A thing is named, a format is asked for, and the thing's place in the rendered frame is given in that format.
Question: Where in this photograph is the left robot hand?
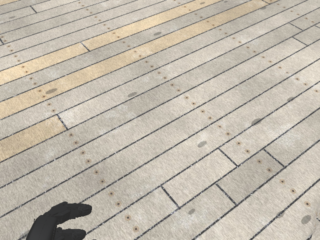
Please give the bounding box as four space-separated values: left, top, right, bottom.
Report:
26 201 96 240

